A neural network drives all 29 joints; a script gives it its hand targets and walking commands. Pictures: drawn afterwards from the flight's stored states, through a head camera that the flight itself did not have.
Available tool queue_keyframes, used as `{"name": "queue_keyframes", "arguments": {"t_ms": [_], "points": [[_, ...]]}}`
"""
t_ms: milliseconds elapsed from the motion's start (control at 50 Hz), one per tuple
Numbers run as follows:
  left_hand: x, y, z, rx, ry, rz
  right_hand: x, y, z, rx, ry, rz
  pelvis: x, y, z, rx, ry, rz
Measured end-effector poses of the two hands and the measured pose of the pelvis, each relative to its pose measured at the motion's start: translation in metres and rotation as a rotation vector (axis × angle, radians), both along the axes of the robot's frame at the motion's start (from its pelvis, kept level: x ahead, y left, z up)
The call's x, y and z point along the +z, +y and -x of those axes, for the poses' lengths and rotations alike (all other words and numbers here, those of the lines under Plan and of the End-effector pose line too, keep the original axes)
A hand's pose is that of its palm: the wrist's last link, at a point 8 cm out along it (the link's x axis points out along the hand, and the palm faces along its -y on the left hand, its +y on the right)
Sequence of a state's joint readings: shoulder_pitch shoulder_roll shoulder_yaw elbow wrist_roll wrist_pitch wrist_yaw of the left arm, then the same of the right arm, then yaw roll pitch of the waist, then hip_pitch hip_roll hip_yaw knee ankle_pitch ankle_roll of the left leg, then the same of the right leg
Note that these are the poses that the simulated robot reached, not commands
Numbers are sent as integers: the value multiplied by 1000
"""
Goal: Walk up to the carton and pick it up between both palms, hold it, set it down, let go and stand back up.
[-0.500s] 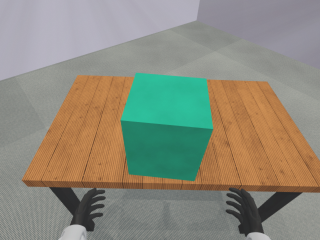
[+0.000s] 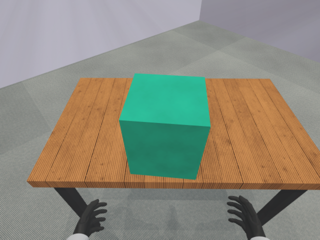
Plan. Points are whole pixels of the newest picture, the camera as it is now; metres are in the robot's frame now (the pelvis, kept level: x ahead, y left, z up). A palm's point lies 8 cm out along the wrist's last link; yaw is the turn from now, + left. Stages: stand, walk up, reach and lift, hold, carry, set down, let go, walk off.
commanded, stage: set down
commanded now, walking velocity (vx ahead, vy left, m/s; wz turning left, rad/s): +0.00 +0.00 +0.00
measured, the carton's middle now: (165, 127) +0.43 +0.01 +0.03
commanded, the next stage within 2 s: let go in 0.14 s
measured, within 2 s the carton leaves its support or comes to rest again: neither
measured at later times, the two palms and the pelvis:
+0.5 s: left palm out of the picture +0.14 +0.20 -0.08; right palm (252, 236) +0.16 -0.21 -0.07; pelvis +0.00 +0.00 +0.00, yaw +0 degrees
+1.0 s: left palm out of the picture +0.12 +0.24 -0.09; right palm out of the picture +0.15 -0.27 -0.10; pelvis +0.01 -0.02 +0.00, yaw +0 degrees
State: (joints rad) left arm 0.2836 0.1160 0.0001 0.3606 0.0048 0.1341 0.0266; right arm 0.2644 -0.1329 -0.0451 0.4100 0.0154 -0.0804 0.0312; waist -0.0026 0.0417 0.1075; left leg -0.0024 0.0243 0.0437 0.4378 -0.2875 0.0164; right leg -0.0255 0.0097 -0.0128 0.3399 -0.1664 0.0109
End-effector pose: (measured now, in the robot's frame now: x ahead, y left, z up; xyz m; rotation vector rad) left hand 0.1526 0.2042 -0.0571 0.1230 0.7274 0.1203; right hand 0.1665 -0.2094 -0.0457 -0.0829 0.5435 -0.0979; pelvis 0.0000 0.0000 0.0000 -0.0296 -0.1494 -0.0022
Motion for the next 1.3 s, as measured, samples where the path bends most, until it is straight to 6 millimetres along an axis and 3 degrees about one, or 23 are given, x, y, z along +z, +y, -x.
{"name": "queue_keyframes", "arguments": {"t_ms": [120, 280, 420, 680, 860, 1100, 1300], "points": [[-22, 0, 22, 14, 136, 5, -13, -2, 2, 14, 61, 10, 0, -2, 1, 0, -1, -2], [-6, -4, 1, 4, 40, -7, -15, -4, 0, 27, 65, 23, 0, -4, 0, 0, 0, -5], [-26, -3, 18, 6, 153, 11, -22, -4, 5, 21, 100, 23, 0, -3, -1, 0, 1, -4], [-21, -5, 13, 3, 127, 7, -23, -6, 4, 23, 91, 32, -1, -5, -1, 0, 3, -7], [-32, 35, 38, 61, 236, -111, -47, -41, 27, 29, 260, 98, -2, -13, -1, 6, 100, -33], [-36, 31, 35, 61, 280, -138, -53, -62, 1, 40, 278, 112, -4, -27, -18, 6, 135, -51], [-37, 31, 33, 56, 272, -134, -52, -63, -1, 38, 278, 114, -5, -27, -18, 6, 135, -51]]}}
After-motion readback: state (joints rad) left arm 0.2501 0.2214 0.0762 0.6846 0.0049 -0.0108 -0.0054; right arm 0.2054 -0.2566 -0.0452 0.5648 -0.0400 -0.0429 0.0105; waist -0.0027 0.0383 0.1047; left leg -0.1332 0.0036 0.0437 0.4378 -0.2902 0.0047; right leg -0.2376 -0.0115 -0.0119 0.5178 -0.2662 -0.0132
